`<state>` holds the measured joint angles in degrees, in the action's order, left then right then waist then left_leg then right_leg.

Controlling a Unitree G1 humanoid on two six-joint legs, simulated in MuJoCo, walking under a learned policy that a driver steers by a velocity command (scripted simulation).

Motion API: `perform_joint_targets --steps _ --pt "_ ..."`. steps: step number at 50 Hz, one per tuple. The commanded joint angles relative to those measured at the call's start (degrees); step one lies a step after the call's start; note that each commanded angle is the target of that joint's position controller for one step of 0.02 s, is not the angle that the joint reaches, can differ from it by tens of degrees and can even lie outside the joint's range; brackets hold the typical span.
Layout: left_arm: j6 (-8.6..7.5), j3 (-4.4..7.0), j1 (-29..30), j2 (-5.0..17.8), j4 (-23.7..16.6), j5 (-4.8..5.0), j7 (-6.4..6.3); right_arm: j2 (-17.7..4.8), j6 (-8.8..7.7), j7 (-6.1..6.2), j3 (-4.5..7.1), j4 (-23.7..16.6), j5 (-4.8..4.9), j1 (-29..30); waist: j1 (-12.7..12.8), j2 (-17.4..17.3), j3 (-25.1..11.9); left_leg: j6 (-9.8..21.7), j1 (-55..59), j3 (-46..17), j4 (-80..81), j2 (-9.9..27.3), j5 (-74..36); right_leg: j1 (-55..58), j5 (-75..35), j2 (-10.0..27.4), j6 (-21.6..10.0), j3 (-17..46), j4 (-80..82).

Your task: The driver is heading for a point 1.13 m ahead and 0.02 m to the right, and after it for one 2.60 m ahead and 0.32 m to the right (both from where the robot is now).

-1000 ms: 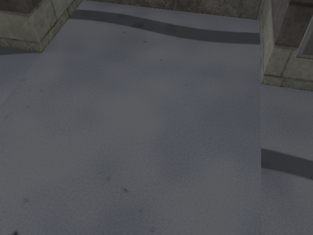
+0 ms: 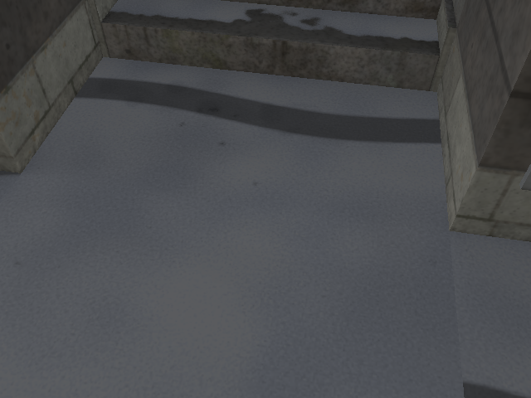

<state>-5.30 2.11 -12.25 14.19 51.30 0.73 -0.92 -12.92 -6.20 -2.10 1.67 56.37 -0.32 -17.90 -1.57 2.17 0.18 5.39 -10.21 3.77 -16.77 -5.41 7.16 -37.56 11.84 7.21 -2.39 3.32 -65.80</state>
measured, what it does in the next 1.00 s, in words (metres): walks ahead: right foot, then left foot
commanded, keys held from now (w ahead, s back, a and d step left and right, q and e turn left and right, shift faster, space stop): w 1.00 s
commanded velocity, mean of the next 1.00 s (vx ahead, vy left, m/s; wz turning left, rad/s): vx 0.50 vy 0.00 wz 0.00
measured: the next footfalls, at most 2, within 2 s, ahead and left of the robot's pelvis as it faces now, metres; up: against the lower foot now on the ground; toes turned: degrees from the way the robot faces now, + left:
right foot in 0.30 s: +0.34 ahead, -0.17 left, +0.00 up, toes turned -2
left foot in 0.86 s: +0.65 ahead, +0.07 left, +0.00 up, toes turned +3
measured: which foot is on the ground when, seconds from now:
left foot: down 0.00-0.32, up 0.34-0.84, down 0.86-1.00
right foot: up 0.00-0.28, down 0.30-0.86, up 0.88-1.00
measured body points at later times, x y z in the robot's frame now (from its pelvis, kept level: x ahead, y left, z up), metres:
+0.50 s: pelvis +0.28 -0.08 +0.00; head +0.29 -0.10 +0.45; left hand +0.33 +0.18 -0.12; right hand +0.36 -0.35 -0.14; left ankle +0.27 +0.08 -0.66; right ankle +0.30 -0.16 -0.74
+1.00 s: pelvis +0.55 -0.01 -0.01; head +0.58 +0.00 +0.44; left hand +0.58 +0.25 -0.15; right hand +0.67 -0.27 -0.13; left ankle +0.61 +0.07 -0.74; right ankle +0.44 -0.16 -0.65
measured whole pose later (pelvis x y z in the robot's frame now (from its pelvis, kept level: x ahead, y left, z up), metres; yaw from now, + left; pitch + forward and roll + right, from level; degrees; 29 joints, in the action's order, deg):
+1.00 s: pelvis +0.55 -0.01 -0.01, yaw +1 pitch +2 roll +0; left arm -5.7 2.7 -17.4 14.5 55.5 1.4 -0.2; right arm -14.0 -5.9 -2.1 3.1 51.4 0.2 -9.5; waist 0.2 1.4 1.5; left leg 3.9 -20.4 3.7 -27.1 -2.0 8.5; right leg -22.4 21.3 2.2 -3.0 1.8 -67.9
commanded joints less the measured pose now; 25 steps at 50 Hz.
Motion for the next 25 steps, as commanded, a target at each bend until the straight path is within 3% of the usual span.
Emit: perform_joint_targets --steps 1,6,9,11,13,14,15,16,17,18,19,20,21,22,23,25 --pt "0.25 0.85 -2.2 2.8 -2.4 -0.75 -0.48 -7.5 -1.09 1.10 1.19 -3.0 0.02 2.3 2.7 -4.3 3.1 9.9 -6.2 -12.1 12.1 16.1 -3.6 -1.5 -9.0 2.6 1.7 0.1 7.6" --pt "-0.50 0.35 9.0 1.7 -5.4 -0.05 0.49 -9.4 -0.15 2.10 1.54 -1.7 1.13 -3.6 -1.5 -4.5 3.2 7.0 0.5 -9.1 10.8 15.4 -4.3 0.5 -18.2 -0.5 2.3 -2.5 27.0" --pt "-0.75 0.14 13.6 2.0 -7.1 0.47 1.55 -9.6 0.57 2.14 1.70 -0.4 1.50 -6.4 -3.0 -5.0 4.3 6.8 6.2 -9.8 8.4 17.6 -3.2 0.0 -15.4 -1.4 1.8 -2.6 32.2" --pt "-1.20 0.26 14.7 2.9 -8.2 0.56 2.33 -9.9 1.16 2.27 1.95 0.0 1.52 -6.9 -2.6 -5.4 4.5 6.1 9.8 -10.7 5.9 19.4 -3.8 0.5 -11.1 -2.0 0.4 -2.6 34.8" --pt "-1.70 0.92 11.2 4.5 -7.8 0.53 2.73 -10.7 1.79 2.38 2.28 -0.1 1.55 -5.6 0.0 -6.4 2.7 5.0 11.3 -10.9 1.4 20.1 -10.7 6.7 -6.9 -3.6 -1.3 -3.8 37.1" --pt "-1.86 1.93 5.4 6.1 -6.2 0.41 2.63 -10.5 2.09 2.39 2.12 -0.5 1.38 -4.3 3.4 -6.4 -0.6 3.8 10.6 -9.0 -5.5 18.0 -20.3 14.8 -6.2 -5.6 -2.5 -5.4 38.5" --pt "-2.00 3.55 -5.5 9.6 -3.1 0.29 2.24 -8.6 2.20 2.35 1.37 -1.2 0.72 -3.8 7.7 -4.7 -7.6 2.0 5.2 -6.0 -18.8 14.4 -23.4 29.8 -7.4 -4.2 -4.9 -3.6 37.6" --pt "-1.82 5.15 -15.1 16.3 -1.5 -0.90 1.93 -3.4 1.37 2.04 -0.37 -2.8 0.05 -8.0 8.4 6.6 -17.6 -1.9 -15.2 -1.3 -42.1 7.2 -6.3 53.3 -5.5 10.6 -12.4 17.3 38.1" --pt "-1.47 4.71 -17.3 14.6 -0.6 -0.63 2.25 -1.3 -0.18 1.68 -1.17 -2.1 1.00 -10.2 7.8 15.4 -22.7 -3.0 -29.3 -6.6 -55.0 1.5 23.9 61.6 1.7 16.9 -17.5 38.5 47.5" --pt "-1.62 3.27 -13.4 10.1 -1.3 -0.34 2.31 -8.1 -1.25 1.44 0.49 -2.8 2.36 -5.9 7.7 9.7 -15.9 -1.7 -34.8 -10.9 -60.5 5.5 22.2 56.1 4.0 15.0 -14.6 33.9 48.6" --pt "-1.50 2.47 -8.0 7.7 -2.7 -0.33 2.21 -9.4 -1.64 1.45 0.86 -4.3 2.91 -1.1 6.2 6.0 -10.0 -0.9 -35.3 -9.4 -59.7 8.6 16.8 48.0 0.3 13.0 -12.3 24.8 49.2" --pt "-1.43 1.85 -3.4 6.2 -3.4 -0.52 2.47 -8.7 -1.41 1.78 0.98 -4.7 2.25 1.2 4.4 1.6 -6.0 -1.2 -32.8 -8.1 -56.1 11.0 12.1 39.8 -4.7 10.4 -11.2 18.4 51.4" --pt "-1.56 1.38 -1.2 4.6 -3.7 -0.77 2.69 -8.2 -0.68 2.09 1.43 -4.7 1.47 1.4 2.6 1.4 -3.7 -1.4 -29.8 -8.2 -52.3 12.8 9.0 34.4 -7.4 8.0 -10.2 14.0 53.4" --pt "-1.58 1.17 -0.7 3.9 -3.3 -1.04 2.94 -6.8 0.18 2.13 1.40 -4.4 1.30 0.3 1.3 2.2 -2.8 -1.8 -26.7 -8.0 -50.4 13.5 7.3 31.0 -8.7 6.6 -9.8 11.3 55.2" --pt "-1.73 1.26 -1.5 4.0 -2.6 -1.02 3.03 -5.5 0.87 2.19 1.30 -4.0 1.24 -0.7 0.7 2.2 -2.3 -2.2 -25.4 -7.4 -49.3 13.5 6.3 29.3 -11.2 5.8 -10.2 9.3 56.3" --pt "-1.95 1.70 -3.6 5.6 -1.2 -1.01 2.69 -5.0 1.60 2.38 1.47 -4.7 1.03 0.4 0.1 1.4 -0.8 -3.0 -27.4 -7.0 -46.1 13.7 3.3 28.6 -16.3 5.4 -10.9 6.3 57.6"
